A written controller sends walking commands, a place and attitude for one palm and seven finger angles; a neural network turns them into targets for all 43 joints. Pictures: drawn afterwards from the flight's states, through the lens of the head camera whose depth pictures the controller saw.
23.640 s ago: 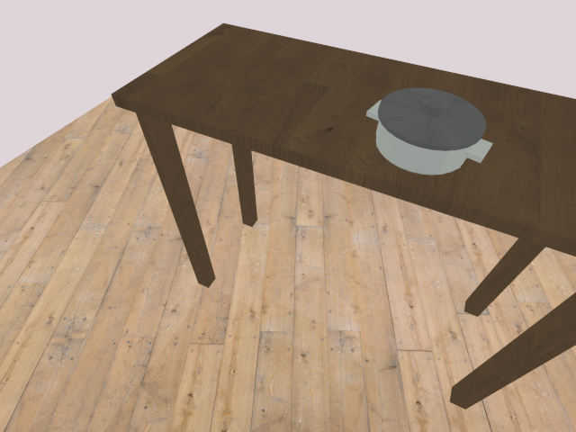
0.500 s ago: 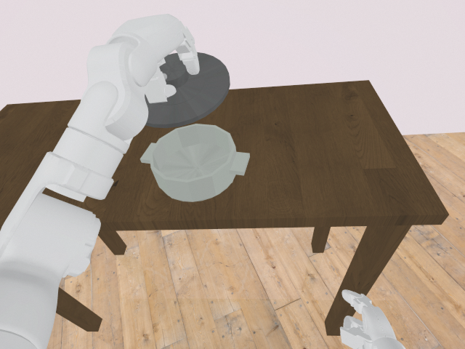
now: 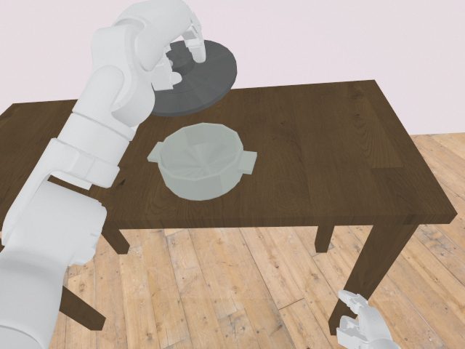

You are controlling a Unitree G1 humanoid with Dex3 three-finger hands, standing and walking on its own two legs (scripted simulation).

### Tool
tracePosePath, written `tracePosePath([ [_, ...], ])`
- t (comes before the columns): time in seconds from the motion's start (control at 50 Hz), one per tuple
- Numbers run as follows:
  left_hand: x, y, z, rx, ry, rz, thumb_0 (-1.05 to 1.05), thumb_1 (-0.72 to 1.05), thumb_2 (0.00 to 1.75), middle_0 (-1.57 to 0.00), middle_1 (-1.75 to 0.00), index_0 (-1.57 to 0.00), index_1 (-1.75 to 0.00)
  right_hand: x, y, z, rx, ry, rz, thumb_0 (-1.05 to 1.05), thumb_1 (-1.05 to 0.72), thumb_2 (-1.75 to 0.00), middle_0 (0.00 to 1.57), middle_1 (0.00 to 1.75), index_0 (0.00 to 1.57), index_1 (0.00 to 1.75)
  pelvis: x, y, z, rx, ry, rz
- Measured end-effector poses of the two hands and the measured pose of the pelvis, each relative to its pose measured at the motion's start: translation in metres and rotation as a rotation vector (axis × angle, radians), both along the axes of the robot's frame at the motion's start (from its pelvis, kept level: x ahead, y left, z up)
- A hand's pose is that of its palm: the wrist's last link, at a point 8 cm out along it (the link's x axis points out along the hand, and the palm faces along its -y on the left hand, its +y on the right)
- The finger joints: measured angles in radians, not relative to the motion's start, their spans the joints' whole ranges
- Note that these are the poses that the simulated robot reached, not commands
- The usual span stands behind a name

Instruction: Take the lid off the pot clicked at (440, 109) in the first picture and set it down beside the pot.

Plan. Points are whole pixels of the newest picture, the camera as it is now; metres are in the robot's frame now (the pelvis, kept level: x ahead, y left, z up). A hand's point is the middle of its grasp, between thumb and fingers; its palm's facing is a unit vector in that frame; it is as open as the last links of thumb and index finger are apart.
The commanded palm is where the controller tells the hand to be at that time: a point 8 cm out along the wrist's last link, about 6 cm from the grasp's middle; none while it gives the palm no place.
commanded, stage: move the lid sideways beside the pot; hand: left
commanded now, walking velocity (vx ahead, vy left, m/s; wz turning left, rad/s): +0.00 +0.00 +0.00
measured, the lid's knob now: (177, 62) +0.47 +0.09 +0.29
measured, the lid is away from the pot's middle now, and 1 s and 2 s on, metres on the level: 0.02 0.15 0.24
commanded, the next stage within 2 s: lower the lid onto the table in 1.92 s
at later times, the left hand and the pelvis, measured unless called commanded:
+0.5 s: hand (119, 75) +0.43 +0.17 +0.29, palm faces -0.05 -0.07 -1.00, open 7.7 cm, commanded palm +0.39 +0.18 +0.37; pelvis +0.00 -0.01 +0.00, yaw +1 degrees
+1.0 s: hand (82, 78) +0.42 +0.23 +0.30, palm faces -0.08 -0.06 -1.00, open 7.7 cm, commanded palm +0.38 +0.24 +0.37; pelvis +0.00 +0.00 +0.00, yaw +1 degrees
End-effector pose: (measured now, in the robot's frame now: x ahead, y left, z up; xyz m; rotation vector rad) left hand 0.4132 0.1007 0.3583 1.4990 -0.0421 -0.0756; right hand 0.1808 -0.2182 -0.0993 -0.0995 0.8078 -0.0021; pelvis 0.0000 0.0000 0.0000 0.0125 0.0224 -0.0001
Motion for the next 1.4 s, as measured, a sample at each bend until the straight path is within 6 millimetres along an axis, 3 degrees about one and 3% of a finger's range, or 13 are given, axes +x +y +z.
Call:
tracePosePath([
  [0.28, -0.003, 0.031, -0.009, 0.014, 0.012, 0.080, 0.01, 0.03, 1.19, -0.83, -0.55, -0.85, -0.58, -0.008, -0.011, 0.000, -0.024, 0.020, -0.020, 0.01, -0.91, -0.90, 0.20, 0.30, 0.19, 0.30, -0.001, -0.003, 0.000, 0.000, -0.002, -0.001],
  [0.4, -0.005, 0.055, -0.001, -0.002, 0.007, 0.151, 0.01, 0.03, 1.19, -0.83, -0.55, -0.86, -0.58, -0.005, -0.016, 0.003, -0.037, 0.010, -0.019, 0.01, -0.91, -0.90, 0.20, 0.30, 0.19, 0.30, -0.002, -0.005, 0.000, -0.001, 0.000, 0.004],
  [0.5, -0.006, 0.072, -0.009, 0.011, 0.037, 0.206, 0.01, 0.03, 1.19, -0.83, -0.55, -0.85, -0.59, -0.003, -0.018, 0.005, -0.044, 0.011, -0.017, 0.01, -0.91, -0.90, 0.20, 0.30, 0.19, 0.30, -0.003, -0.007, -0.001, -0.003, 0.002, 0.010],
  [0.6, -0.007, 0.086, -0.014, 0.017, 0.064, 0.221, 0.01, 0.03, 1.19, -0.83, -0.55, -0.85, -0.59, -0.003, -0.019, 0.006, -0.058, 0.009, -0.017, 0.01, -0.91, -0.90, 0.20, 0.30, 0.19, 0.30, -0.003, -0.007, -0.001, -0.005, 0.000, 0.014],
  [0.78, -0.005, 0.111, -0.006, 0.022, 0.065, 0.281, 0.01, 0.03, 1.19, -0.83, -0.55, -0.85, -0.59, -0.013, -0.019, 0.000, -0.060, 0.051, -0.027, 0.01, -0.91, -0.90, 0.20, 0.30, 0.19, 0.30, -0.003, -0.005, -0.001, -0.009, 0.007, 0.021],
  [1.0, -0.008, 0.127, -0.007, 0.025, 0.071, 0.268, 0.01, 0.03, 1.19, -0.83, -0.55, -0.85, -0.59, -0.024, -0.016, -0.005, -0.057, 0.086, -0.043, 0.01, -0.91, -0.90, 0.20, 0.30, 0.19, 0.30, -0.003, 0.002, -0.001, -0.013, 0.008, 0.015],
  [1.4, -0.020, 0.179, -0.005, 0.035, 0.074, 0.360, 0.01, 0.03, 1.19, -0.83, -0.55, -0.85, -0.59, -0.034, -0.015, -0.003, -0.085, 0.116, -0.051, 0.01, -0.91, -0.90, 0.20, 0.30, 0.20, 0.30, -0.009, 0.008, -0.001, -0.022, 0.015, 0.024],
])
